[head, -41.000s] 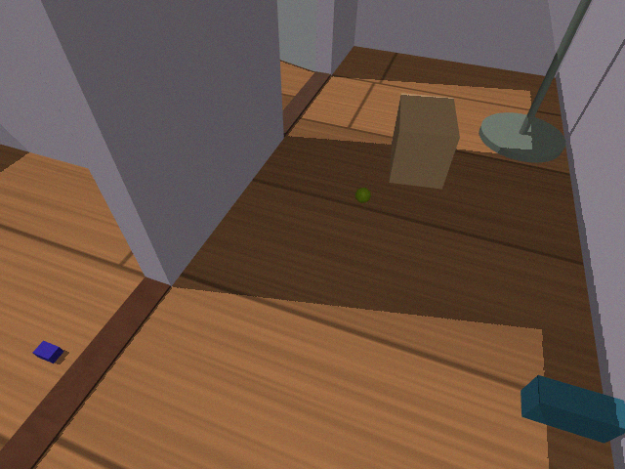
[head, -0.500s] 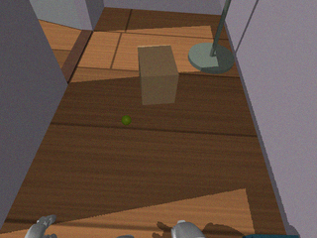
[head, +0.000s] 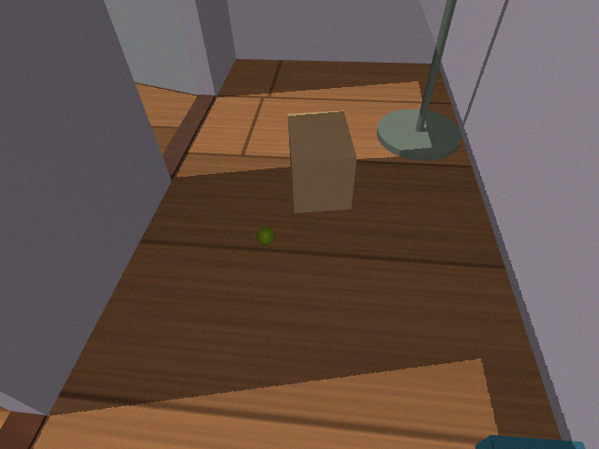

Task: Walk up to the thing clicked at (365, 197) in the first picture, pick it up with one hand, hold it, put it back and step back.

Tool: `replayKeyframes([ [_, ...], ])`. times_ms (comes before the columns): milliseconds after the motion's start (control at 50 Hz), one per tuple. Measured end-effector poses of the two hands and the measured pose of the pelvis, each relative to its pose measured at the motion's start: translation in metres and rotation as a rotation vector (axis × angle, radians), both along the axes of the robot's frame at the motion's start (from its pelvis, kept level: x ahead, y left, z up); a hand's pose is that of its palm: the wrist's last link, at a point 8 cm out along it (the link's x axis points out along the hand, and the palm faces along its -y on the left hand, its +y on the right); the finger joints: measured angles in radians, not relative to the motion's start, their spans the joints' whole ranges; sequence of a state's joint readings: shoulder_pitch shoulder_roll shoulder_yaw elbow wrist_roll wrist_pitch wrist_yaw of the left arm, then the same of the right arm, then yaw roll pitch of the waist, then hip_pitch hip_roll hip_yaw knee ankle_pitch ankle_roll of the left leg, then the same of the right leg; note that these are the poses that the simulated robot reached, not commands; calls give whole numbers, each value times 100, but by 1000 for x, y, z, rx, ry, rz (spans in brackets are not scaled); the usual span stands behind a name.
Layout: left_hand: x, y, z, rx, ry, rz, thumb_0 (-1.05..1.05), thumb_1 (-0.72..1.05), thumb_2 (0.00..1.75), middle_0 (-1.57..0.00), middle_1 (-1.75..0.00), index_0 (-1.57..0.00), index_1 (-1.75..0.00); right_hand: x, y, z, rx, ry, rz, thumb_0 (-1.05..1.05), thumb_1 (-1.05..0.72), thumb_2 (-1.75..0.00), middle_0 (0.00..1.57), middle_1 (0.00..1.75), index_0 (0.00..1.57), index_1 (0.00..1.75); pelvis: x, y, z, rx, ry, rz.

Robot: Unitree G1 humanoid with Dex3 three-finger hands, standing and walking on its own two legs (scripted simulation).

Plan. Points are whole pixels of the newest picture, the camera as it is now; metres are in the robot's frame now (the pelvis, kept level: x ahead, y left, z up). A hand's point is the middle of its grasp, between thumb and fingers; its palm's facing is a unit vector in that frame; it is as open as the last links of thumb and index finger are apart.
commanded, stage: step back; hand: left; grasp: from above
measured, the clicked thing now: (266, 236) +1.08 +0.23 -0.72
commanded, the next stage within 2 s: stand in 0.82 s
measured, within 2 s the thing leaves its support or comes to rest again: neither
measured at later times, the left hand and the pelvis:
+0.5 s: hand out of the picture +0.13 +0.25 -0.14, palm faces +0.01 -0.93 -0.38, open 7.3 cm; pelvis +0.03 -0.01 +0.00, yaw +1 degrees
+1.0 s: hand out of the picture +0.15 +0.27 -0.14, palm faces +0.01 -0.94 -0.34, open 7.3 cm; pelvis +0.06 +0.01 +0.02, yaw +0 degrees
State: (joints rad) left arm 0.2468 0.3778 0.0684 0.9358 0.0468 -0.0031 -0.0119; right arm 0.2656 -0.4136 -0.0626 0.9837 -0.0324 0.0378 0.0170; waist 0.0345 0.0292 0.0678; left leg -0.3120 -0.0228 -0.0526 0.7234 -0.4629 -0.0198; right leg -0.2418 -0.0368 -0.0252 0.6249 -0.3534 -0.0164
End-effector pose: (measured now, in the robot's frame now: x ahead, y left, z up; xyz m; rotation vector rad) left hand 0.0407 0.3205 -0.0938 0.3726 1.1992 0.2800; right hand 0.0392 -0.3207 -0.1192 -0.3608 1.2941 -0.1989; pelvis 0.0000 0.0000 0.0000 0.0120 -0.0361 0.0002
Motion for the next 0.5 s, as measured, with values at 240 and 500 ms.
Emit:
replayKeyframes([
  [240,24,7,-7,-36,13,-41,1,91,89,-21,-30,-21,-30,4,19,14,9,-88,-23,0,-90,-90,21,30,21,30,5,4,5,11,-6,-7],
  [500,75,-32,-4,-51,-99,-45,1,91,89,-21,-30,-21,-30,52,1,-2,19,-69,0,0,-90,-90,20,30,20,30,31,-12,1,-5,-5,18],
])
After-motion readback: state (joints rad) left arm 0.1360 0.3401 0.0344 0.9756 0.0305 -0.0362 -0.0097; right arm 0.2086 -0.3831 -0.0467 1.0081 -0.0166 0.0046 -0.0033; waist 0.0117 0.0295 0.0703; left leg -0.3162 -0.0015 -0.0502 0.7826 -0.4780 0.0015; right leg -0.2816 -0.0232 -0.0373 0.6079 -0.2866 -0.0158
